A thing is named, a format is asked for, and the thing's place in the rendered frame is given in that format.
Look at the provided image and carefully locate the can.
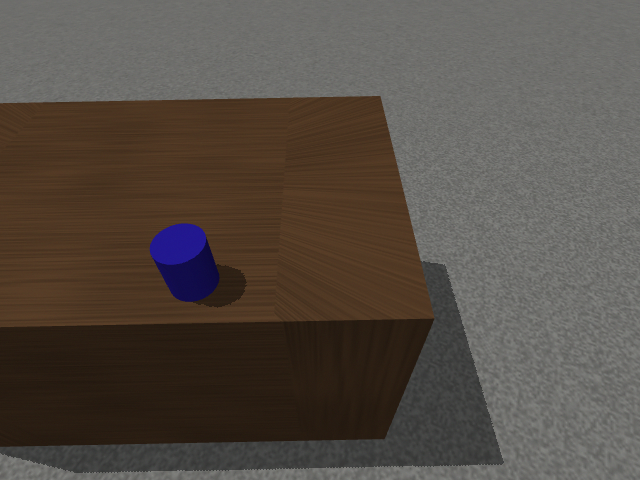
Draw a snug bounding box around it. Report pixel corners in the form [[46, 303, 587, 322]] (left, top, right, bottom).
[[150, 223, 219, 302]]

